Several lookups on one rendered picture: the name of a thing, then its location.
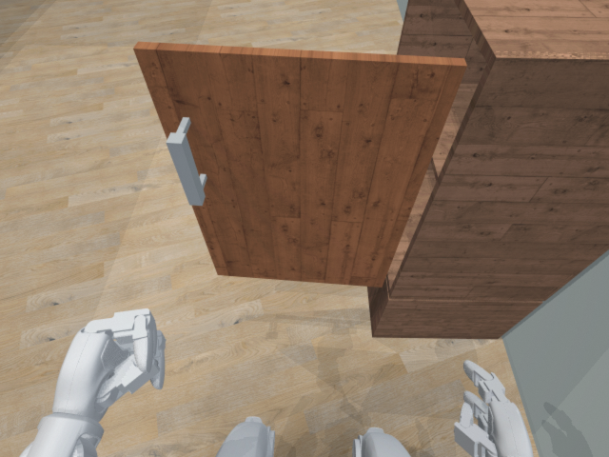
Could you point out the robot left thigh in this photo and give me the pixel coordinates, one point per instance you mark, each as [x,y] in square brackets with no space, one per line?
[248,439]

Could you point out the left robot hand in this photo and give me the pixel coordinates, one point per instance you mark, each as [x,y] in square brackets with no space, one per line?
[83,385]

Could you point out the handle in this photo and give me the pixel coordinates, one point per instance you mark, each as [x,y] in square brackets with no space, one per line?
[182,158]

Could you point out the cupboard door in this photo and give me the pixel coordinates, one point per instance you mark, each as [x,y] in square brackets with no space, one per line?
[314,159]

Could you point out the robot left forearm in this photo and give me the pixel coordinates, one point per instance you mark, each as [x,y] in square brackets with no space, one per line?
[65,435]

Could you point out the robot right thigh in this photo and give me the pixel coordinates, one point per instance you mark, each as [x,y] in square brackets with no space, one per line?
[376,444]

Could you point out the robot thigh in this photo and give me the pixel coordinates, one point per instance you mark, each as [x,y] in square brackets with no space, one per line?
[248,439]
[376,444]

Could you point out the right robot hand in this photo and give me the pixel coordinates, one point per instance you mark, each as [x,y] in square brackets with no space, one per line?
[501,431]

